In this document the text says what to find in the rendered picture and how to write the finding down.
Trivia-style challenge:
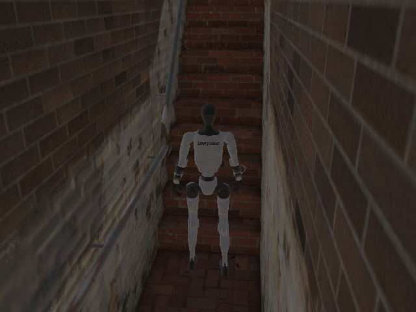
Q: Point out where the stairs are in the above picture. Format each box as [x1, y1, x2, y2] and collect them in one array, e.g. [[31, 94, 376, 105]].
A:
[[158, 0, 265, 255]]

